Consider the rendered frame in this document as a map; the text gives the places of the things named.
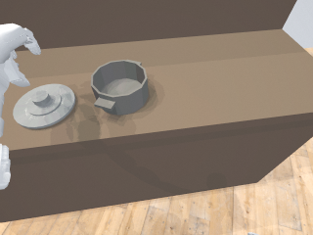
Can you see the table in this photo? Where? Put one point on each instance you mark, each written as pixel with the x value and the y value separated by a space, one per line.
pixel 230 97

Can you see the pot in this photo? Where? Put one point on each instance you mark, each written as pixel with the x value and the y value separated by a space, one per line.
pixel 120 87

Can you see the robot left forearm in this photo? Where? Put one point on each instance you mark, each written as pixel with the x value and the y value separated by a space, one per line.
pixel 5 54

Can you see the lid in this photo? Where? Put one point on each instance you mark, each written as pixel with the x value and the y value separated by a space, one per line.
pixel 28 115

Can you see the left robot hand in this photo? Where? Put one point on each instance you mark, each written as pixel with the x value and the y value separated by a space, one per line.
pixel 15 36

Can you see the robot left upper arm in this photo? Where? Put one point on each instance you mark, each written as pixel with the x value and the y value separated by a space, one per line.
pixel 5 164

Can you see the knob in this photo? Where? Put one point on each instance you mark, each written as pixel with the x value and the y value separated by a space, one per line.
pixel 40 98

